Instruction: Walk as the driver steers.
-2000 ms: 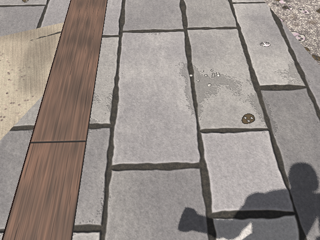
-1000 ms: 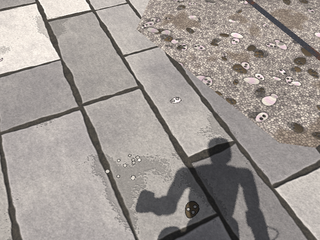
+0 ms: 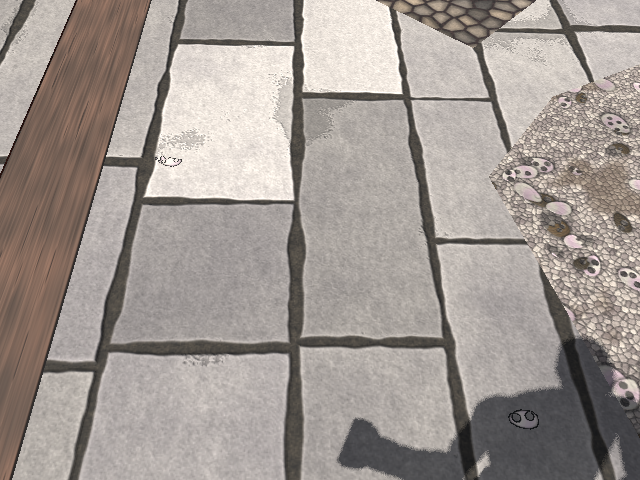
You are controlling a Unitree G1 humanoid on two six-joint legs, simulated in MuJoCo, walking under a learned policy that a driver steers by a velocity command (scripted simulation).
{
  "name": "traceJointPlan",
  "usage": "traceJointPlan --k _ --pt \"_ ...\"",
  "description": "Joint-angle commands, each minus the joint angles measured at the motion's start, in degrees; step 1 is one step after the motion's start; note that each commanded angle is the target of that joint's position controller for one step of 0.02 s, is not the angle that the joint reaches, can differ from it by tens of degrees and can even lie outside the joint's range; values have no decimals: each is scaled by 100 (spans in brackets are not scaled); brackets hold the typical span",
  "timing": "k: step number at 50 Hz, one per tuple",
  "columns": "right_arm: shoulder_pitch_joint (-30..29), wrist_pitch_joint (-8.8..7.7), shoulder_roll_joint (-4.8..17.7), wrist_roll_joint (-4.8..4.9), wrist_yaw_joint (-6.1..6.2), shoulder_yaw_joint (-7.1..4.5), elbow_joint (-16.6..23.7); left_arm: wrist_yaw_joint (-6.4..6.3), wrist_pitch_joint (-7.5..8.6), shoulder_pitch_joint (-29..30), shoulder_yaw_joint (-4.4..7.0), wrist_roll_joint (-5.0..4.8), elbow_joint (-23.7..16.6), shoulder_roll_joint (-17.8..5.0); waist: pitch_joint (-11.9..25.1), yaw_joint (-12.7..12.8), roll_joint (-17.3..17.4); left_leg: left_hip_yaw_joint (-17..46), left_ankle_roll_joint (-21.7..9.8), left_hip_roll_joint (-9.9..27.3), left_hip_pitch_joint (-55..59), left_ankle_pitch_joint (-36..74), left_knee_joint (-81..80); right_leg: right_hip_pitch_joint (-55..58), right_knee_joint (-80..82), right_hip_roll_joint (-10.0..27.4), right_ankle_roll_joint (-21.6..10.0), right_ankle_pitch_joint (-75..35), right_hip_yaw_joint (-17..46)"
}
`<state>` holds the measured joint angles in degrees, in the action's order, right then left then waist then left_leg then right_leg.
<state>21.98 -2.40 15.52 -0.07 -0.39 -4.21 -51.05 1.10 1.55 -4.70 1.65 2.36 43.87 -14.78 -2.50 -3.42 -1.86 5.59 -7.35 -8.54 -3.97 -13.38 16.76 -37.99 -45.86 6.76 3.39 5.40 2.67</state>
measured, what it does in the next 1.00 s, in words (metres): walks ahead: right foot, then left foot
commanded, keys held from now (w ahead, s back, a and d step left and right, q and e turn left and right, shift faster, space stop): w+q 0.14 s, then w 0.86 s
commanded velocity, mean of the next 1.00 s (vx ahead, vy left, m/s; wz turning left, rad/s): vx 0.50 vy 0.00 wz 0.22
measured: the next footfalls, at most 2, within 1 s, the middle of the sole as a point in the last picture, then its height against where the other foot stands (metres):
right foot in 0.16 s outside the picture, level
left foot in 0.66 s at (247, 476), level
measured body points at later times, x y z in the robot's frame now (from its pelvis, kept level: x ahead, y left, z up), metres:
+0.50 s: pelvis +0.27 -0.03 +0.00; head +0.30 -0.04 +0.45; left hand +0.21 +0.23 -0.12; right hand +0.48 -0.25 -0.11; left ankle +0.35 +0.12 -0.69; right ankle +0.24 -0.14 -0.74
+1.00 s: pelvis +0.51 +0.06 +0.00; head +0.53 +0.08 +0.45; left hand +0.59 +0.34 -0.13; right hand +0.54 -0.20 -0.13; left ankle +0.44 +0.11 -0.74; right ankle +0.67 -0.06 -0.68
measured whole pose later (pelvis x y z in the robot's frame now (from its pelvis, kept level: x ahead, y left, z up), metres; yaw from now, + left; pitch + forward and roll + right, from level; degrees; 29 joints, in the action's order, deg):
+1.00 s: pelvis +0.51 +0.06 +0.00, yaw +11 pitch +1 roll +1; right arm 24.5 -4.5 13.1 -0.4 -0.4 -1.9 -54.6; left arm 2.3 1.1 -9.2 2.5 1.9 48.9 -14.9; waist -0.9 -2.0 -2.8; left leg -4.1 -5.2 -5.0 0.1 -11.8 10.9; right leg -36.3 -47.9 6.3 -0.2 5.0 -1.2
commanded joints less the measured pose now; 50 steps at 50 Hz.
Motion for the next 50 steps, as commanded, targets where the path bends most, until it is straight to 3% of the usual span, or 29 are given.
traceJointPlan --k 1,3,5,7,8,9,10,11,12,13,14,16,19,22,25,27,30,32,33,34,35,36,37,38,39,42,46,50 --pt "410 -42 904 -31 47 -202 254 23 97 745 36 -42 -585 -387 43 -172 542 1160 -601 1401 169 2455 -187 -17 560 -344 -11 -388 -265" --pt "481 -30 954 -74 77 -212 280 26 146 954 20 -67 -712 -439 37 -225 579 1324 -564 1494 384 2707 32 101 899 -462 -87 -294 -236" --pt "294 -36 1047 -99 122 -235 371 13 197 727 44 -84 -724 -573 67 -27 653 1511 -399 1578 347 2862 278 691 1328 -553 -217 -47 -129" --pt "-72 -74 1165 -106 102 -257 494 -67 263 -267 145 -97 -447 -816 419 461 634 1502 -157 1410 -50 3590 1078 2196 1682 -825 -413 375 -218" --pt "-134 -121 1076 -59 52 -225 491 -134 339 -1074 218 -45 -243 -985 871 883 299 1156 -21 1058 -359 3448 2171 3295 2022 -600 -595 242 -105" --pt "-2 -181 583 -11 18 -80 660 -236 370 -2011 305 90 -211 -1397 1779 1148 -353 677 106 715 -1026 1766 3808 4572 2186 792 -897 1460 1304" --pt "763 -170 254 106 6 -19 786 -230 289 -1776 414 134 -201 -1855 2022 567 -1752 156 262 -146 -2704 -1878 5028 5338 3015 1896 -1567 1688 4072" --pt "722 -82 679 -100 61 -50 531 -175 226 -1417 350 2 -238 -1309 1382 449 -788 274 201 397 -3150 -1521 5532 4717 3050 1743 -1636 2378 4149" --pt "324 -65 693 -141 13 -53 511 -134 226 -1065 231 -57 -287 -788 697 440 -140 236 230 590 -3088 -951 5416 3975 3119 1426 -1533 2210 3164" --pt "35 -64 584 -146 -25 -21 564 -104 243 -909 172 -40 -237 -571 353 411 45 184 275 733 -2986 -673 5144 3491 3225 1103 -1417 1463 2367" --pt "-105 -34 540 -182 -65 -12 606 -113 275 -929 150 -41 -159 -531 242 367 -181 139 319 842 -2885 -592 4913 3260 3299 864 -1316 856 1820" --pt "-76 56 468 -229 -132 18 605 -84 379 -1133 148 -91 42 -554 274 282 -457 68 404 838 -2652 -527 4710 3070 3368 639 -1290 -246 1213" --pt "-460 95 410 -240 -178 60 739 -39 488 -1374 185 -160 230 -651 236 265 -386 -10 505 901 -3007 -242 4353 3177 3575 653 -1442 -720 810" --pt "-1206 76 307 -242 -236 160 978 -32 455 -1489 187 -170 365 -633 23 360 -345 -332 639 1129 -3208 364 3433 3127 3844 504 -1439 -595 391" --pt "-1845 32 149 -201 -277 285 1144 -8 427 -1708 207 -184 515 -697 -47 526 -377 -730 664 1173 -2724 836 2356 3006 3837 350 -1338 -873 19" --pt "-2069 17 209 -180 -257 295 1203 -5 406 -1933 237 -175 629 -804 -44 606 -380 -867 601 1108 -2488 819 1979 3171 3709 459 -1297 -1101 16" --pt "-2083 -17 338 -186 -190 262 1242 -29 339 -2028 268 -158 752 -914 -63 536 -374 -935 389 1010 -2191 464 1602 3537 3355 691 -1231 -1599 82" --pt "-1236 -89 426 -257 -121 186 948 -49 283 -1984 256 -184 817 -907 316 109 -150 -1043 184 739 -1005 418 996 3544 2175 482 -1073 -2719 -215" --pt "-319 -150 670 -339 -60 83 643 -57 279 -2005 198 -187 782 -747 893 -223 124 -712 0 989 262 299 928 3011 1029 204 -946 -2357 -441" --pt "548 -178 1233 -445 21 -52 565 -42 293 -2057 71 -250 474 -322 1681 -465 1093 1311 -422 2633 1732 -470 618 1610 -903 -291 -724 -173 -798" --pt "608 -99 1542 -243 36 -152 480 -54 267 -2356 120 -220 466 -365 1864 -284 1805 3278 -903 3347 2055 -490 -160 324 -2075 -1000 -687 2601 -479" --pt "128 -63 1139 -99 27 -72 508 -84 203 -1895 227 -110 498 -743 1004 -135 917 2585 -760 3006 1446 -769 -150 -113 -2373 -572 -767 2228 -50" --pt "-333 -88 778 -86 3 27 578 -31 230 -1648 206 -132 438 -628 463 43 722 1874 -632 2724 720 -402 -293 -60 -2176 -375 -786 1707 -46" --pt "-590 -122 551 -102 -19 88 585 -6 221 -1588 184 -159 468 -504 259 216 632 1335 -455 2426 232 24 -497 212 -1872 -216 -760 1393 -77" --pt "-673 -160 439 -78 -9 123 548 13 159 -1646 180 -93 526 -460 122 357 699 947 -340 2213 -114 427 -634 462 -1667 -132 -691 1256 -117" --pt "-461 -285 453 -47 4 110 349 98 28 -1637 166 -29 578 -330 157 499 628 423 -391 2014 -282 1348 -846 616 -1521 -117 -529 891 -244" --pt "-34 -301 484 -16 10 88 73 123 -7 -728 151 -23 308 -288 -127 356 511 94 -474 1947 -48 1647 -1076 -86 -848 11 -350 179 -348" --pt "282 -297 489 -35 11 98 -150 127 24 82 65 -61 60 -170 -253 178 513 -220 -407 1844 138 2158 -1039 18 279 -112 -347 -407 -538"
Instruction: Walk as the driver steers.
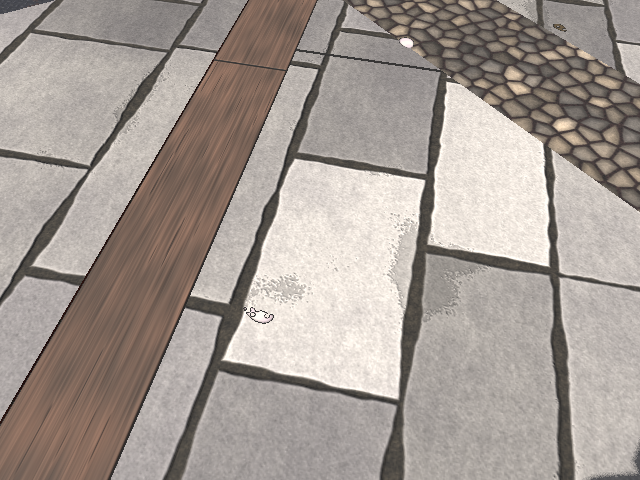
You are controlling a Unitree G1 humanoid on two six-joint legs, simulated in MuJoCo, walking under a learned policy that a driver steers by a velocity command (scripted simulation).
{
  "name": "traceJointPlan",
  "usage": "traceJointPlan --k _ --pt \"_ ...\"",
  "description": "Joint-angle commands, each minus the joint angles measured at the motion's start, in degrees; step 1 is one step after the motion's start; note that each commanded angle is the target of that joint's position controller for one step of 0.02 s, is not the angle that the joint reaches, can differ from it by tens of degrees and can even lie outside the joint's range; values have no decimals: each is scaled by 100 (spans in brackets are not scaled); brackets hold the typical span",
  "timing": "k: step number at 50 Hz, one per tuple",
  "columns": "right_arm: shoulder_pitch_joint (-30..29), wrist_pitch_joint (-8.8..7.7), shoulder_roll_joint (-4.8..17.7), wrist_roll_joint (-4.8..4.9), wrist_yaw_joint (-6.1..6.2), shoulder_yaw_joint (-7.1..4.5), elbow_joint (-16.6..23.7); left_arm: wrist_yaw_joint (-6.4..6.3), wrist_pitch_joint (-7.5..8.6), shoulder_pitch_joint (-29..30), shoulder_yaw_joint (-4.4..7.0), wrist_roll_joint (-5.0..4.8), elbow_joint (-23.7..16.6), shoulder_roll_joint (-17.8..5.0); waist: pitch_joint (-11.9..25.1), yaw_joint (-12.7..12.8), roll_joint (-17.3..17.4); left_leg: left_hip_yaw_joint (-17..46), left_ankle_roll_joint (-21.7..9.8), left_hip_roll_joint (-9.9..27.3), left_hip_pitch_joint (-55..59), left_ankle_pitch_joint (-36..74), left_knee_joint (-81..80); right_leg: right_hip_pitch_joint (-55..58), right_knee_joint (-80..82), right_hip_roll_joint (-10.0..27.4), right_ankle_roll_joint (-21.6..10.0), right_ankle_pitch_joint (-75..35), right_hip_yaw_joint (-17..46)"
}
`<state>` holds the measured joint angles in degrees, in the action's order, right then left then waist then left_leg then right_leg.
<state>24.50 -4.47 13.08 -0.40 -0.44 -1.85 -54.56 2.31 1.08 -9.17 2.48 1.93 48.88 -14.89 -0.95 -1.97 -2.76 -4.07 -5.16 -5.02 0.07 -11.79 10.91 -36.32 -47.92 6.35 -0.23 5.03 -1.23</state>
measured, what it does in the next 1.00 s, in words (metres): walks ahead: right foot, then left foot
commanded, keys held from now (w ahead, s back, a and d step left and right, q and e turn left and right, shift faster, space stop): w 0.72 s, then w+e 0.28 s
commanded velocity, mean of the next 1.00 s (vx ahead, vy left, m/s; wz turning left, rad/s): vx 0.50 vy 0.00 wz -0.07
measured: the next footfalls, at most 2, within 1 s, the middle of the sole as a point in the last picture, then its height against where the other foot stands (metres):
right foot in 0.20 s outside the picture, level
left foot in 0.74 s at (278, 444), level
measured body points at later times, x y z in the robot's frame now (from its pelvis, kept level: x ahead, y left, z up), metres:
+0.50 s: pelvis +0.27 -0.05 +0.00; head +0.29 -0.06 +0.45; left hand +0.26 +0.21 -0.14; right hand +0.38 -0.30 -0.14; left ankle +0.37 +0.11 -0.68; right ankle +0.25 -0.11 -0.75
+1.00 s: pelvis +0.55 +0.01 +0.00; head +0.57 +0.02 +0.45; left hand +0.63 +0.26 -0.15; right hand +0.54 -0.25 -0.14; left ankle +0.54 +0.07 -0.75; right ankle +0.58 -0.15 -0.66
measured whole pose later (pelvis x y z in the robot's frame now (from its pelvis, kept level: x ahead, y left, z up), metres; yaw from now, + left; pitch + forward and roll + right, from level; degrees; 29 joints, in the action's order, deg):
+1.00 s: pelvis +0.55 +0.01 +0.00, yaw -6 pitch -1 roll +0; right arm 18.7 -5.8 12.1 -0.9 0.4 -2.8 -56.8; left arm 1.5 0.9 -13.9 3.7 1.5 55.4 -13.7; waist -2.5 0.1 -2.3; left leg -10.8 -4.8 -2.4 -5.0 -11.0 16.2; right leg -32.9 -61.4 4.8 -3.7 10.4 0.9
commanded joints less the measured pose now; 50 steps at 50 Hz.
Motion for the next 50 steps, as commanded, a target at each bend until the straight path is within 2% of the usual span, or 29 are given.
traceJointPlan --k 1,4,6,8,9,10,11,12,13,14,15,16,17,19,21,26,32,35,36,37,38,39,40,41,42,43,44,46,50 --pt "133 -89 749 -10 24 -139 136 2 78 705 -35 -25 -496 -150 -432 -22 608 703 -615 1511 -163 2132 -429 -93 716 -122 -19 -451 -202" --pt "365 -67 790 -50 65 -141 -48 -18 106 1077 -47 -35 -642 -210 -516 -104 620 684 -592 1665 297 2510 -277 -19 1202 -245 -193 -377 -272" --pt "344 -49 845 -74 103 -153 -131 -37 140 1080 -30 -35 -683 -268 -520 -26 625 664 -547 1781 585 3067 -33 163 1433 -345 -364 -54 -303" --pt "165 -39 940 -96 130 -173 -164 -99 190 535 30 -33 -529 -368 -226 268 698 529 -410 1762 674 4557 716 1036 1644 -649 -575 399 -433" --pt "75 -13 971 -92 127 -180 -181 -149 234 -226 90 -15 -274 -451 172 607 623 391 -319 1616 589 4995 1624 1924 1945 -846 -704 368 -524" --pt "49 -9 896 -63 124 -146 -143 -215 294 -1251 188 72 55 -676 759 987 451 223 -211 1377 -162 4212 2880 3379 2071 -565 -901 251 -210" --pt "340 -27 449 99 80 -27 82 -283 312 -2031 350 202 167 -1292 1553 1034 -502 -113 18 743 -1889 1727 4941 5053 2267 1036 -1384 960 1938" --pt "623 -30 516 87 63 -97 14 -221 231 -1913 392 24 198 -1411 1947 802 -1136 401 55 -86 -3073 -1799 6301 5457 3125 1809 -1872 830 4131" --pt "180 -1 792 -31 78 -178 67 -193 197 -1238 343 -133 104 -1141 1061 575 -353 847 -22 375 -3501 -1413 6550 4706 3188 1561 -1727 1171 3389" --pt "-203 -31 696 -48 43 -155 155 -176 219 -768 237 -147 30 -723 381 463 5 787 -30 613 -3537 -960 6297 3861 3390 1346 -1604 1082 2636" --pt "-334 -24 554 -39 22 -138 163 -172 253 -555 162 -118 51 -457 18 289 118 732 -25 834 -3340 -685 5873 3261 3638 1043 -1377 828 2070" --pt "-336 41 500 -123 0 -135 168 -190 296 -521 117 -126 138 -325 -132 142 -20 720 35 960 -3087 -560 5550 2866 3765 813 -1218 457 1670" --pt "-213 121 397 -174 -37 -110 91 -199 337 -545 91 -112 205 -257 -113 46 -65 670 99 990 -2837 -467 5426 2660 3862 669 -1148 190 1365" --pt "-299 201 321 -183 -94 -104 117 -191 434 -838 116 -133 365 -361 -72 4 -37 545 196 1015 -2860 -297 5245 2627 3971 602 -1215 -366 1088" --pt "-759 242 325 -176 -122 -102 260 -187 470 -1024 142 -152 479 -467 -228 39 -3 440 308 1132 -3271 79 4871 2706 4165 542 -1245 -374 875" --pt "-1948 224 245 -118 -148 -37 633 -187 457 -1454 105 -158 681 -419 -442 309 -25 170 472 1115 -3579 1016 3333 3039 4232 310 -1117 -911 428" --pt "-2700 173 314 -101 -118 -17 908 -270 416 -1911 104 -83 941 -489 -512 505 -100 37 258 880 -3486 958 2323 3991 3880 597 -1090 -1783 361" --pt "-2273 99 443 -111 -70 -90 827 -323 383 -1706 136 -45 973 -600 -310 215 -158 -61 -15 597 -2703 288 1968 4251 3130 685 -948 -3244 251" --pt "-1614 57 517 -128 -30 -148 610 -321 364 -1617 142 -49 977 -627 24 -72 -111 -153 -139 404 -1904 258 1709 4188 2358 578 -867 -3815 140" --pt "-617 -14 706 -205 30 -241 280 -305 354 -1603 101 -81 954 -524 567 -447 125 9 -314 514 -497 440 1480 3557 1177 309 -751 -3387 -7" --pt "321 -60 1262 -363 112 -388 155 -262 371 -1733 -15 -225 717 -159 1389 -648 897 1793 -715 2027 1242 -166 1327 1985 -712 -149 -560 -1260 -257" --pt "372 6 1573 -278 67 -476 124 -258 347 -2266 -25 -312 746 67 1906 -394 1784 4022 -1262 3161 1991 -269 594 504 -2256 -1071 -470 2689 -107" --pt "-206 56 1164 -114 45 -395 214 -298 288 -1693 134 -174 764 -497 1136 -268 721 3487 -984 2801 1230 -793 467 154 -2504 -642 -575 2227 501" --pt "-781 36 797 -84 32 -290 313 -256 314 -1364 136 -173 665 -403 409 -80 591 2653 -791 2587 331 -668 221 178 -2285 -421 -585 1651 503" --pt "-1048 -5 534 -99 20 -222 330 -234 299 -1268 122 -172 681 -257 101 62 518 2055 -569 2330 -225 -328 -21 384 -2012 -240 -571 1310 468" --pt "-1092 -44 402 -77 45 -181 279 -205 228 -1279 133 -86 714 -199 -89 176 626 1569 -399 2121 -592 48 -142 574 -1842 -156 -521 1162 442" --pt "-1062 -83 319 -62 70 -152 219 -158 143 -1403 120 -32 754 -91 -109 286 737 1208 -292 1996 -811 278 -234 773 -1747 -107 -457 1055 421" --pt "-817 -191 371 -34 85 -161 109 -97 34 -1273 133 -30 698 1 -135 349 669 797 -274 1940 -845 831 -318 678 -1724 -107 -392 855 353" --pt "-458 -244 445 -43 114 -182 -17 -25 -52 -485 139 -46 397 26 -352 286 630 120 -221 1849 -618 1354 -432 -124 -1284 -3 -284 81 215"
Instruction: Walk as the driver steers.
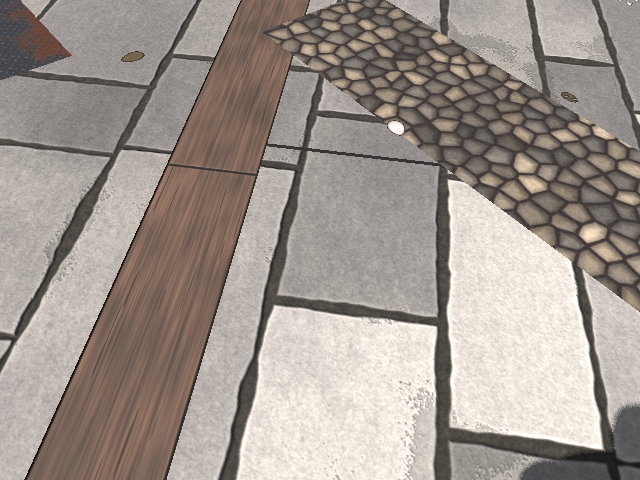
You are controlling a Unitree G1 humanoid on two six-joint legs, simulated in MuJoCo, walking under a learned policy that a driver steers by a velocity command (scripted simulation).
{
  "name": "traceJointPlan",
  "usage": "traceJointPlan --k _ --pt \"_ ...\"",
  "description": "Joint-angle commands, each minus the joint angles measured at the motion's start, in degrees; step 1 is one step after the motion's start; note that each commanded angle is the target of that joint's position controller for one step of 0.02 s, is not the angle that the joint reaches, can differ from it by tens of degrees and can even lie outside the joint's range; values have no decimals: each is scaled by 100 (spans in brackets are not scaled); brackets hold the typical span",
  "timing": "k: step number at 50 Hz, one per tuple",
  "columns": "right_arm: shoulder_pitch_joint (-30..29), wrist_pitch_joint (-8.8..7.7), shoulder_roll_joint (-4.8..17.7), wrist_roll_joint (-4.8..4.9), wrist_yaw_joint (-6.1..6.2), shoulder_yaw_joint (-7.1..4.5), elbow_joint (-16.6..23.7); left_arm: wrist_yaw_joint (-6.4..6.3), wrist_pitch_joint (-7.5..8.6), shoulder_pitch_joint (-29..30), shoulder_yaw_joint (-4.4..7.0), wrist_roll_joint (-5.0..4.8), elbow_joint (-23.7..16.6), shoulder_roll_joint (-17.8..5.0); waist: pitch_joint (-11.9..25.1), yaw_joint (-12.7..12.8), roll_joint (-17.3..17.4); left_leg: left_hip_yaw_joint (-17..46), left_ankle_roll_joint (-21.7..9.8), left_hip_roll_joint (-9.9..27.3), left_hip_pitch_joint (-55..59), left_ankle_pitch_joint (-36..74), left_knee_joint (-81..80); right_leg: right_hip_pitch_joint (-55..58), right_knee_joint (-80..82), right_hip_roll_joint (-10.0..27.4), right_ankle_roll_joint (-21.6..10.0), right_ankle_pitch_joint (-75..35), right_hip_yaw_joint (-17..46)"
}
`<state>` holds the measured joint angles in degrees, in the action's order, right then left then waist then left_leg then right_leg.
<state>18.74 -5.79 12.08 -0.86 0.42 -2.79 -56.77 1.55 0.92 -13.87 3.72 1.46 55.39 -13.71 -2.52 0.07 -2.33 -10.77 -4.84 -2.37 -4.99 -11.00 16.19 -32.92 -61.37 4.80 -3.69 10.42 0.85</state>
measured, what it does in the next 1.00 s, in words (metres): walks ahead, turning right: right foot, then left foot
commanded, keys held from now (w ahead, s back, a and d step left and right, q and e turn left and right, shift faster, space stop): w+e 0.94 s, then w+q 0.06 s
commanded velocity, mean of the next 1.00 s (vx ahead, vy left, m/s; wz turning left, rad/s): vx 0.50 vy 0.00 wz -0.54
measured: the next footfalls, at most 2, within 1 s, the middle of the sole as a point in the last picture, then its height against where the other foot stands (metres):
right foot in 0.30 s outside the picture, level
left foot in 0.84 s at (354, 405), level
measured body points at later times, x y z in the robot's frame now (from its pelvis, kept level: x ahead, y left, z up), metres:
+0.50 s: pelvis +0.26 -0.06 -0.01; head +0.29 -0.08 +0.44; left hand +0.38 +0.19 -0.14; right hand +0.31 -0.34 -0.13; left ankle +0.31 +0.10 -0.66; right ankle +0.26 -0.09 -0.75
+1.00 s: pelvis +0.54 -0.11 -0.01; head +0.57 -0.12 +0.44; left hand +0.75 +0.09 -0.14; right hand +0.50 -0.40 -0.11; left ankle +0.63 -0.05 -0.75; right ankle +0.41 -0.16 -0.66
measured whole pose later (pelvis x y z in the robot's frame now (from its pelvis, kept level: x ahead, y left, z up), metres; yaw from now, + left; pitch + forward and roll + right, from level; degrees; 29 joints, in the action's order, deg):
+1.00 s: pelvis +0.54 -0.11 -0.01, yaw -35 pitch +1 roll +1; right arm 11.2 -4.0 14.6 -1.9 0.2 -2.2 -44.9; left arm 1.3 1.5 -16.8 4.2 1.8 48.0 -17.8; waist -2.5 1.2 -2.6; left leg -4.6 -1.9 -0.4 -15.9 -10.2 25.4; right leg -23.8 -65.3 -2.2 -4.1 19.9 3.1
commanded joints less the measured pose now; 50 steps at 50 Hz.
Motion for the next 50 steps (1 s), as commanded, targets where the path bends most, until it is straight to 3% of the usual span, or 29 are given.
traceJointPlan --k 1,5,9,12,13,14,15,16,17,18,19,20,21,23,25,28,36,38,39,40,41,42,43,44,45,46,48,50 --pt "188 -111 520 0 35 -78 178 68 -32 193 6 -5 -339 -83 -248 52 587 646 -237 1544 -66 1402 -970 -562 312 140 80 -647 -48" --pt "415 -98 550 -1 85 -62 88 123 3 981 -87 1 -650 32 -379 -100 580 119 -163 1481 182 2130 -878 -411 1647 -5 62 -1148 -471" --pt "770 -15 660 -26 160 -86 -66 151 17 1436 -115 38 -911 -15 -410 -197 599 -198 -147 1700 924 3189 -512 -258 2366 -206 -207 -817 -860" --pt "627 80 875 -56 218 -147 -39 113 6 968 -30 56 -837 -183 -50 106 835 -447 -117 1798 1306 5493 574 484 2474 -676 -576 39 -1128" --pt "560 135 960 -69 216 -176 -5 89 18 538 28 54 -727 -277 198 292 858 -472 -141 1816 1320 5860 1313 931 2560 -867 -726 333 -1163" --pt "516 188 1034 -63 190 -200 49 56 56 -52 113 67 -564 -419 542 524 816 -468 -125 1820 1075 5555 2330 1670 2848 -1022 -887 441 -1087" --pt "358 203 1050 -32 146 -208 175 -12 98 -899 261 137 -333 -734 959 975 440 -523 51 1684 133 4267 3894 2964 3414 -743 -1156 450 -458" --pt "567 167 396 49 34 -87 549 -90 80 -976 442 171 -380 -1420 1438 633 -861 -423 378 729 -2363 -646 6097 4791 3591 1038 -1976 446 2304" --pt "-64 87 756 26 -19 -158 845 -82 -2 -987 460 -16 -450 -1543 1670 713 -438 904 450 43 -3477 -1938 6973 5038 4486 1484 -2322 444 4230" --pt "-550 3 737 29 -52 -136 1003 -132 -27 -681 414 -65 -428 -1393 811 605 -12 1263 387 502 -4003 -1318 6719 4474 4634 1382 -2087 178 3246" --pt "-498 -61 728 54 -50 -118 986 -152 -2 -418 337 -94 -435 -1062 377 362 320 1241 376 709 -3752 -861 6142 3747 4726 1178 -1812 -391 2673" --pt "-393 -34 718 11 -27 -133 901 -173 43 -152 280 -99 -472 -852 116 95 547 1244 415 856 -3385 -722 5664 3174 4775 854 -1551 -1060 2142" --pt "-275 75 693 -107 -24 -129 897 -201 95 -13 225 -145 -492 -707 110 -83 496 1257 514 922 -2998 -677 5358 2796 4817 597 -1431 -1531 1753" --pt "-204 283 589 -200 -69 -115 925 -193 225 -100 196 -180 -493 -718 231 -198 354 1203 673 937 -2695 -677 4980 2542 4827 335 -1372 -2105 1433" --pt "-461 384 534 -194 -105 -94 1054 -177 283 -322 233 -174 -470 -901 197 -160 236 1092 791 926 -2820 -407 4560 2410 4885 182 -1312 -2200 1302" --pt "-1232 422 594 -168 -119 -84 1351 -159 265 -725 238 -156 -461 -942 30 118 46 1041 875 902 -3296 219 3805 2569 4965 97 -1140 -2023 1417" --pt "-2554 311 661 -83 -186 32 1944 -225 210 -1402 237 -67 -478 -1023 -28 598 -165 1078 704 464 -3480 845 2152 3576 4472 191 -971 -2623 1831" --pt "-2403 257 771 -61 -177 25 1992 -271 215 -1268 259 -47 -545 -1115 -18 439 -241 1167 573 370 -2948 693 1720 3556 4259 266 -826 -2844 1986" --pt "-2042 229 857 -48 -155 -1 1916 -280 224 -1047 274 -42 -614 -1187 49 221 -278 1160 479 270 -2311 500 1480 3334 4059 237 -692 -3151 1970" --pt "-1462 196 1005 -41 -103 -63 1746 -259 249 -854 292 -38 -679 -1270 292 -38 -269 1094 376 90 -1437 264 1373 3104 3578 132 -559 -3751 1936" --pt "-630 131 1157 -51 -34 -134 1519 -204 288 -719 293 -79 -709 -1291 725 -461 -9 1086 241 115 -316 431 1012 2826 2579 -176 -422 -3840 1721" --pt "246 76 1515 -170 67 -226 1456 -139 343 -751 199 -143 -852 -956 1493 -780 460 2105 -7 1153 1055 -520 836 2093 1099 -547 -299 -2518 1432" --pt "345 128 2032 -298 93 -331 1516 -146 327 -1358 84 -316 -1041 -356 2114 -404 1834 4700 -587 2773 2332 -941 301 350 -536 -1471 -110 1836 743" --pt "-2 217 1703 -183 55 -307 1543 -191 258 -1442 119 -105 -942 -845 1853 -183 1465 5532 -766 2799 1821 -1576 22 -199 -1194 -1031 -177 1952 709" --pt "-431 238 1153 -128 40 -181 1636 -168 204 -1118 148 -35 -889 -927 974 -101 748 4597 -669 2565 965 -1722 -87 -269 -1229 -720 -153 1393 628" --pt "-657 230 846 -116 18 -101 1617 -115 179 -823 127 -21 -912 -847 487 -77 393 3687 -545 2226 338 -1179 -215 -176 -968 -518 -104 1024 537" --pt "-529 163 738 -109 19 -47 1437 -3 85 -695 102 80 -963 -694 221 11 799 2654 -379 1765 -274 -87 -423 123 -607 -334 -17 838 470" --pt "-223 16 764 -58 -69 -49 1214 52 34 -731 44 93 -967 -509 290 64 869 2311 -495 1655 -394 862 -476 278 -396 -429 11 797 528"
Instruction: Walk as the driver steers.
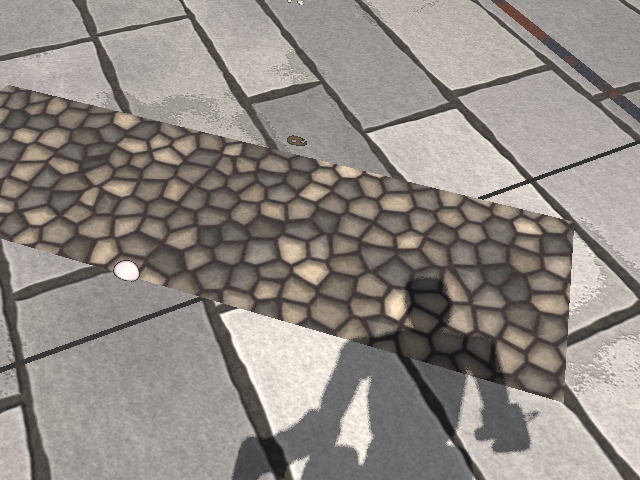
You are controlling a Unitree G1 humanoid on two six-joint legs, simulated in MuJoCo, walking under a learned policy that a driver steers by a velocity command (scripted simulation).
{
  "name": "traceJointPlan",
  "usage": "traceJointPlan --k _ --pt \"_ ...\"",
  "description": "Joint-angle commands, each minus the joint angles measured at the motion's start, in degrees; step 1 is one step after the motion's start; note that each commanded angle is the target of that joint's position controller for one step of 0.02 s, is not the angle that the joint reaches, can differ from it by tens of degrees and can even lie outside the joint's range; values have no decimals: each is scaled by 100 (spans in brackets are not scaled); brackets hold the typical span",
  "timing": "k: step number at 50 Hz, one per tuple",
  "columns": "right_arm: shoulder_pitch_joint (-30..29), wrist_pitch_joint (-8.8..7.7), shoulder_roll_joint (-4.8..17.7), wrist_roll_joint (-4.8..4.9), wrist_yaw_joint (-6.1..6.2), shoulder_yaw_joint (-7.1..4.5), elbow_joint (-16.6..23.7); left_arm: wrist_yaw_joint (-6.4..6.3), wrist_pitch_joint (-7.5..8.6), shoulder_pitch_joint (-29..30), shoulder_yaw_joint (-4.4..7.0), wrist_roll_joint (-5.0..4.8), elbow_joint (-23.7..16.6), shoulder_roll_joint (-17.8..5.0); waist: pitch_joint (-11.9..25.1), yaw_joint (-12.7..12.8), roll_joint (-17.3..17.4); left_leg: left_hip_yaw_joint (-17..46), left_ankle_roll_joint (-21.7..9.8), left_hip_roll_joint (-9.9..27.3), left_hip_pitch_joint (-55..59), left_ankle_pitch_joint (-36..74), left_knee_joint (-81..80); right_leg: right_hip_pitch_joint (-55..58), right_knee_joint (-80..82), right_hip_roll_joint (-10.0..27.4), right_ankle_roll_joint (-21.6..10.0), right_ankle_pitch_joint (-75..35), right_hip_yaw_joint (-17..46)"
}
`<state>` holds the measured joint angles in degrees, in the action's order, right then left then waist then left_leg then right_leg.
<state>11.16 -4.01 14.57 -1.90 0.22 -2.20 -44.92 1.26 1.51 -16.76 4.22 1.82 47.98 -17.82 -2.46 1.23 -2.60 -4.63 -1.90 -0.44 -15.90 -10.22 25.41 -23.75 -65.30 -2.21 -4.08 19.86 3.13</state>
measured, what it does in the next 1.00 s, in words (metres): walks ahead, turning left: right foot, then left foot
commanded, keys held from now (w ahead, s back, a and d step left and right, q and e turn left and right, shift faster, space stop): w+q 0.84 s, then q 0.16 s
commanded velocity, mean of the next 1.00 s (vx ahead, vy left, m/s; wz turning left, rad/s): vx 0.48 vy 0.00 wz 0.38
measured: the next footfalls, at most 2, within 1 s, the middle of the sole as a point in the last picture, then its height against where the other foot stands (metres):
right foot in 0.30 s outside the picture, level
left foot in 0.82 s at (252, 459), level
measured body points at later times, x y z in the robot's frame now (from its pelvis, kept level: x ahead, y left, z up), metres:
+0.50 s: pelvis +0.24 -0.03 +0.01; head +0.26 -0.05 +0.46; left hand +0.28 +0.24 -0.10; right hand +0.36 -0.29 -0.13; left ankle +0.21 +0.10 -0.66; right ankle +0.25 -0.12 -0.74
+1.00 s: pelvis +0.46 +0.08 +0.00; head +0.50 +0.12 +0.44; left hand +0.44 +0.37 -0.13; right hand +0.68 -0.12 -0.12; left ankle +0.47 +0.14 -0.74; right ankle +0.51 -0.07 -0.65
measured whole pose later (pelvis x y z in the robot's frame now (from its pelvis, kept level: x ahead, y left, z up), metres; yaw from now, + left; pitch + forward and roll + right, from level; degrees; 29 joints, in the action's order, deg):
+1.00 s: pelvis +0.46 +0.08 +0.00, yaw +29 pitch +1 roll +0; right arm 13.2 -0.8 16.1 -0.1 -0.6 -4.0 -45.9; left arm -0.4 2.3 -10.8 2.1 1.9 44.1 -14.5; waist -5.5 0.2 -1.0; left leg -1.2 -7.7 -7.3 -16.1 -9.8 25.4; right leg -30.0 -67.6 5.0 2.2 21.2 0.5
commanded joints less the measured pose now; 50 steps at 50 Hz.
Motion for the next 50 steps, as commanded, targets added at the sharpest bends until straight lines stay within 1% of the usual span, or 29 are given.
traceJointPlan --k 1,5,7,9,12,14,15,16,17,18,19,20,21,25,28,31,34,36,38,39,40,41,42,43,44,45,46,48,50 --pt "621 -217 554 73 -83 -119 -57 95 -30 -364 -24 54 -257 -65 282 -21 894 1568 -865 1447 729 1018 -1444 -723 155 244 71 -197 317" --pt "707 -187 604 158 -131 -133 -229 166 13 649 -161 114 -598 9 52 -63 824 1149 -984 1171 666 1032 -1722 -976 1573 579 307 -902 -272" --pt "884 -146 706 148 -141 -171 -317 193 61 1161 -267 52 -747 154 -21 -205 853 992 -929 1020 430 1138 -1708 -540 2400 513 416 -1175 -458" --pt "1111 -113 899 127 -153 -236 -400 167 95 1391 -283 7 -808 66 15 -289 830 1082 -897 1089 503 1362 -1547 -232 2842 392 467 -1216 -559" --pt "1225 -58 1018 126 -144 -286 -457 64 179 1390 -246 -13 -869 -105 109 -225 845 1410 -799 1260 718 1386 -1154 221 3305 317 381 -1048 -515" --pt "1187 -28 934 160 -126 -274 -467 -39 286 588 -159 53 -606 -266 415 154 552 1302 -602 970 447 1494 -185 1529 4011 235 236 -1095 -462" --pt "1115 -50 693 195 -131 -208 -356 -126 362 -223 -41 175 -447 -627 960 514 -16 970 -443 554 -107 965 1140 2620 4313 1013 22 -543 372" --pt "1232 -57 59 284 -120 -63 -58 -199 356 -711 82 256 -471 -1222 1517 575 -1160 355 -199 -180 -1600 -1430 2801 3841 4863 2551 -303 324 2267" --pt "1444 41 521 209 -65 -186 -79 -213 253 -688 130 98 -420 -1227 1547 451 -1142 569 -290 -197 -2153 -2086 3735 3444 5176 2872 -702 789 3306" --pt "1294 115 675 148 -63 -247 -184 -187 236 -249 -13 49 -506 -664 849 250 -466 834 -354 144 -2297 -1680 4029 2930 5210 2544 -624 978 2626" --pt "1142 130 534 146 -117 -231 -203 -161 275 79 -96 1 -526 -324 390 114 -339 825 -311 319 -2250 -1242 3936 2412 5352 2215 -519 392 1864" --pt "1085 170 469 131 -151 -241 -232 -160 311 246 -142 3 -528 -138 246 -1 -370 774 -250 422 -2100 -986 3815 2144 5477 1973 -372 -201 1296" --pt "1057 231 458 56 -190 -258 -230 -185 354 238 -164 -15 -481 -65 159 -81 -458 749 -172 488 -2027 -824 3771 1995 5528 1824 -312 -744 895" --pt "606 383 275 7 -309 -243 -46 -193 505 -73 -101 -89 -264 -145 173 -169 -255 642 6 532 -2321 -235 3824 2088 5601 1764 -389 -2247 13" --pt "20 417 247 -12 -379 -213 177 -195 501 -276 -78 -79 -127 -142 7 -96 -221 576 101 586 -2677 239 3391 2168 5688 1757 -456 -2443 -457" --pt "-571 400 162 -3 -455 -127 390 -187 485 -306 -57 -58 -49 -193 -173 -14 -229 345 67 547 -2384 824 2334 2056 5710 1636 -387 -2475 -969" --pt "-1051 388 195 -28 -508 -82 604 -210 453 -512 3 -59 75 -383 -300 93 -193 5 -145 462 -2048 762 1562 2267 5626 1761 -316 -2800 -1268" --pt "-1170 387 259 -48 -503 -90 690 -229 387 -642 29 -54 161 -471 -301 109 -180 -202 -340 315 -1855 410 1256 2595 5315 1820 -245 -3532 -1466" --pt "-929 389 356 -68 -445 -137 668 -255 310 -660 67 -49 210 -651 -53 -41 -293 -448 -585 -55 -1309 -190 1108 2879 4496 1827 -167 -5371 -1683" --pt "-495 366 445 -70 -400 -191 564 -260 247 -658 92 -45 226 -753 232 -241 -309 -507 -733 -292 -814 -478 1011 2941 3709 1819 -157 -6041 -1747" --pt "294 306 559 -93 -336 -274 333 -258 188 -608 102 -67 200 -810 697 -602 -173 -461 -900 -506 189 -367 626 2627 2527 1746 -77 -5808 -1840" --pt "1250 273 971 -154 -233 -438 45 -245 178 -597 63 -43 68 -698 1290 -992 311 429 -1154 -12 1689 -711 326 1500 870 1582 115 -4225 -1868" --pt "1059 290 1736 -93 -157 -606 138 -127 213 -830 -96 -62 -361 72 1685 -500 1744 3472 -1934 1778 3399 -799 -64 -1133 -1163 516 490 1012 -1630" --pt "1277 354 1750 95 -129 -624 276 -122 272 -113 -7 -44 -554 -438 1964 -898 936 4814 -2181 2093 3410 37 -816 -1768 -1803 182 542 1123 -356" --pt "961 363 1574 119 -70 -577 185 -124 317 227 -28 -137 -658 -377 1140 -706 602 3659 -2052 1989 2851 1298 -729 -2046 -1694 535 490 499 -166" --pt "701 329 1205 157 -39 -478 175 -164 362 125 -75 -159 -578 -297 614 -449 313 2918 -1857 1753 2009 2819 -631 -1706 -1191 721 488 120 -210" --pt "442 292 987 174 -24 -416 201 -194 314 28 -65 -95 -488 -283 388 -207 170 2336 -1625 1398 1441 3663 -588 -1327 -815 835 516 97 -173" --pt "197 240 754 219 -38 -317 265 -186 86 -247 -59 52 -441 -266 489 80 267 1816 -1442 1060 820 4309 -646 -701 -380 831 632 137 -150" --pt "308 186 922 196 -66 -357 231 -171 -64 -251 -79 39 -497 -156 602 151 303 1621 -1411 888 653 4838 -615 -616 -45 710 716 -14 -246"
Keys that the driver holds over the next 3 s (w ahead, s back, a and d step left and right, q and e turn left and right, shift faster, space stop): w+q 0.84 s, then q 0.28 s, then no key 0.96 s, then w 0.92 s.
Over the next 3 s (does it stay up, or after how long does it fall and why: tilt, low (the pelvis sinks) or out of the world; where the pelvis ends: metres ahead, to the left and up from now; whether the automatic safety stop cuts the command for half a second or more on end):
stays up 0.90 0.36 0.00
